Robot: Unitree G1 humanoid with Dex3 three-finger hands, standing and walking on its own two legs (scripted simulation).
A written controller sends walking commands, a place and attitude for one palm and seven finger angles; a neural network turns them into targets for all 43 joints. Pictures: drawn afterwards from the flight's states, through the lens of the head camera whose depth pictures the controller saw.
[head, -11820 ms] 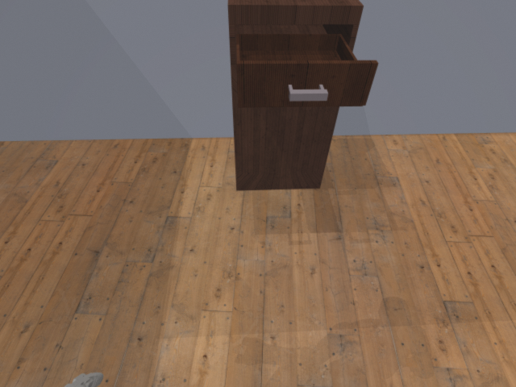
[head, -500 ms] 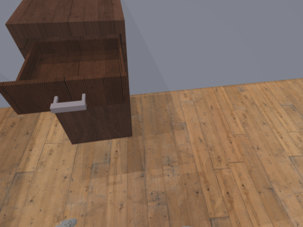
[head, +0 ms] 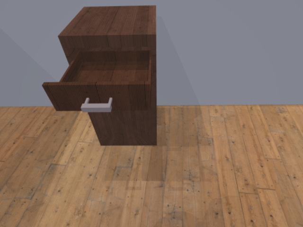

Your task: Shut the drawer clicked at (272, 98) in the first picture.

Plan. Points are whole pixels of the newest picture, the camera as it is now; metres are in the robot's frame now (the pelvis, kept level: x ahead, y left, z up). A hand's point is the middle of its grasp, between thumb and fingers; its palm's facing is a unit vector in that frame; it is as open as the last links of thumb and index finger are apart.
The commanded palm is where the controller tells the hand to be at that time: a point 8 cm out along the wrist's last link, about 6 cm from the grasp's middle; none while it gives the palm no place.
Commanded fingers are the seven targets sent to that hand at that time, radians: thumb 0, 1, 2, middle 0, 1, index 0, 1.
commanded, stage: take the last steps up to it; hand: left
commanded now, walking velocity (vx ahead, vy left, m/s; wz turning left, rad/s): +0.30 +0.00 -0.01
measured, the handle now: (97, 103) +0.55 +0.27 -0.01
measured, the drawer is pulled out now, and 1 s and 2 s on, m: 0.30 0.30 0.30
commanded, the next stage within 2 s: come to a stop and stand still in 0.72 s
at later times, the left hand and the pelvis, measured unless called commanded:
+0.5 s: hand (87, 220) +0.18 +0.23 -0.18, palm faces +0.02 -0.99 -0.17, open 7.4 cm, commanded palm none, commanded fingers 0.00 0.90 0.90 -0.20 -0.30 -0.20 -0.30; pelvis +0.12 +0.05 -0.01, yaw -2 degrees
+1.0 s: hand (121, 184) +0.30 +0.15 -0.18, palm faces +0.03 -0.98 -0.22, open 7.2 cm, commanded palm none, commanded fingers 0.00 0.90 0.90 -0.20 -0.30 -0.20 -0.30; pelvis +0.25 -0.03 -0.01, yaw -3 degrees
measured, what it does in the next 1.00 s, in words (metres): walks ahead: left foot, then right foot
